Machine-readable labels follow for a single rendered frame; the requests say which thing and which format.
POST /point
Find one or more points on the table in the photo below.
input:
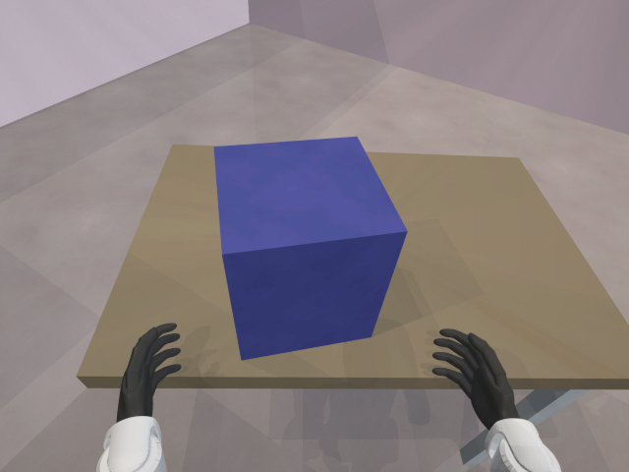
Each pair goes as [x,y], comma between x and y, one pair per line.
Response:
[484,253]

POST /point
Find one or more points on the robot left forearm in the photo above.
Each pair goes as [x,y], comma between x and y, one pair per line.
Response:
[133,445]

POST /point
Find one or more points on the right robot hand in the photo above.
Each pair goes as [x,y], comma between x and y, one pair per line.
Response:
[483,379]

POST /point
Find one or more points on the robot right forearm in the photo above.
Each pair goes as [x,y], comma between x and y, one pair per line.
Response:
[514,445]

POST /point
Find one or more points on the carton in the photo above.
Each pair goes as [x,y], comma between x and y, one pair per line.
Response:
[309,239]

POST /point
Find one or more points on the left robot hand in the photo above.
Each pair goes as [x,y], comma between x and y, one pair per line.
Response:
[140,379]

